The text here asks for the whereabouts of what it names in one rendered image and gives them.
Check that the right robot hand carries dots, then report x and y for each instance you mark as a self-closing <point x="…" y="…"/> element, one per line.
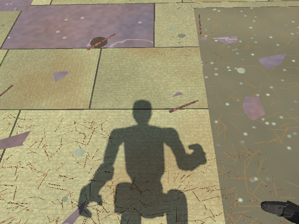
<point x="287" y="210"/>

